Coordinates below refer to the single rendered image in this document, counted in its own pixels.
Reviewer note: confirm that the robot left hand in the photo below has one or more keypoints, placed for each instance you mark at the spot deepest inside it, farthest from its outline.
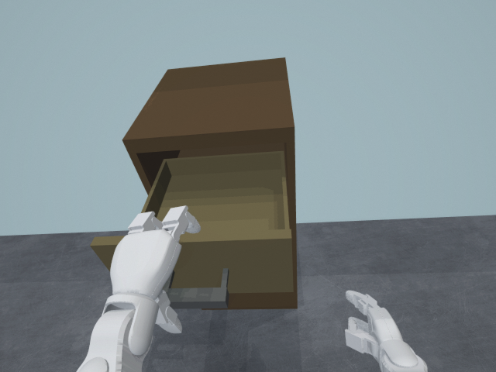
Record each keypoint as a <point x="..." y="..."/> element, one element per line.
<point x="145" y="258"/>

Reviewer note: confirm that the cabinet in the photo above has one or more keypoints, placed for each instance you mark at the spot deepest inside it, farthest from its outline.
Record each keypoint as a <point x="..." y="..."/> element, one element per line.
<point x="221" y="109"/>

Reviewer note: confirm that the robot right forearm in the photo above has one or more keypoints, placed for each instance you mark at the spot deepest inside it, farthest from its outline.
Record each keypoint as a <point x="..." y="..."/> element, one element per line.
<point x="395" y="355"/>

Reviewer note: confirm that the robot left forearm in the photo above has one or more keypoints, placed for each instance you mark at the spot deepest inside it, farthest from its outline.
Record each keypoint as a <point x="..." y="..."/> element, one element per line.
<point x="123" y="335"/>

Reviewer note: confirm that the drawer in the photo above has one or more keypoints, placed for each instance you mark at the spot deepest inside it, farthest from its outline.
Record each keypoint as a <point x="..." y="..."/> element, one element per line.
<point x="241" y="203"/>

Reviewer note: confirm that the robot right hand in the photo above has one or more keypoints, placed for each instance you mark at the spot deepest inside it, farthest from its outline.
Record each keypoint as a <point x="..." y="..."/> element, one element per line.
<point x="366" y="337"/>

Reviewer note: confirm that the handle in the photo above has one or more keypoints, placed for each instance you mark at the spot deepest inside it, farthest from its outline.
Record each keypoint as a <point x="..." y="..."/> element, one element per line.
<point x="182" y="298"/>

